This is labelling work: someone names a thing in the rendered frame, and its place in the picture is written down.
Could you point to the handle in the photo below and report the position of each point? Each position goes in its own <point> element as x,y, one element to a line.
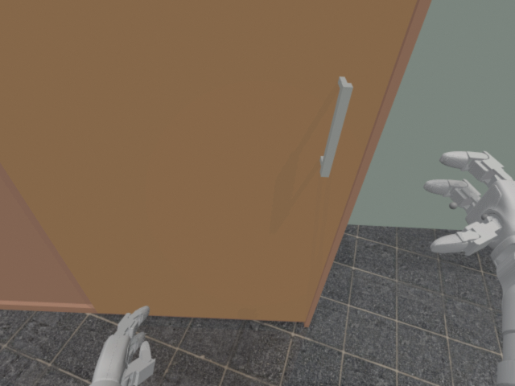
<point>336,126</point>

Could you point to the robot right hand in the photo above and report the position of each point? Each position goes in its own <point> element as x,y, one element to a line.
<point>498,202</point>

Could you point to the robot left hand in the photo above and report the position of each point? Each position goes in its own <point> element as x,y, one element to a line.
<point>118,351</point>

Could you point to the right robot forearm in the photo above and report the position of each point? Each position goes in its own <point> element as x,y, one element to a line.
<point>503,257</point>

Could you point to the wardrobe door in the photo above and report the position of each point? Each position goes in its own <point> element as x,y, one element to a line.
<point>31,269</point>
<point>170,149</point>

